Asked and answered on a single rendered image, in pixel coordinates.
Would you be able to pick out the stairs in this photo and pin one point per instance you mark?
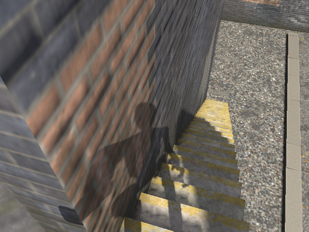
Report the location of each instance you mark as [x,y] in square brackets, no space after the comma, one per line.
[197,189]

